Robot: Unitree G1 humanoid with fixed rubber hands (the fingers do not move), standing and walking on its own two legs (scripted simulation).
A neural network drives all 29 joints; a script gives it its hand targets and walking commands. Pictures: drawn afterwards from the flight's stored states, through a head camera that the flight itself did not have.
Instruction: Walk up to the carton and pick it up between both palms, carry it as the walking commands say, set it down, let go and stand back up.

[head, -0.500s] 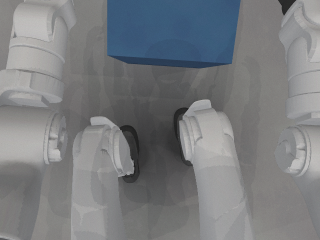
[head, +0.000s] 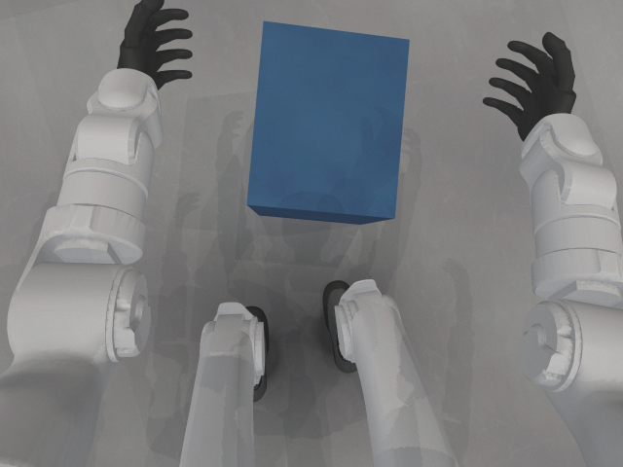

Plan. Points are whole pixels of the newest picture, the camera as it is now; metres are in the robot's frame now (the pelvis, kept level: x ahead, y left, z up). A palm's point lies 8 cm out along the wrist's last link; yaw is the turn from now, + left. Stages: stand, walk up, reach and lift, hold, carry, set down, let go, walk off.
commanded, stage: set down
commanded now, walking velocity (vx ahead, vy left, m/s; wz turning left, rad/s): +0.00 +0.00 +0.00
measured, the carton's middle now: (321, 142) +0.54 -0.10 -0.42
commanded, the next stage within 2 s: let go in 0.40 s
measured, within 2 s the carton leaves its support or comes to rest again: neither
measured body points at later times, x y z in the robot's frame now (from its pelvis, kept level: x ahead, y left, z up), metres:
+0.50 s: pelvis +0.04 -0.01 +0.11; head +0.32 -0.03 +0.47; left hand +0.56 +0.10 +0.01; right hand +0.47 -0.29 +0.01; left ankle +0.08 +0.11 -0.52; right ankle +0.11 -0.11 -0.52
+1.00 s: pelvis +0.07 -0.03 +0.19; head +0.18 -0.03 +0.62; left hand +0.36 +0.17 +0.10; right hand +0.28 -0.29 +0.12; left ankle +0.08 +0.10 -0.52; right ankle +0.11 -0.11 -0.52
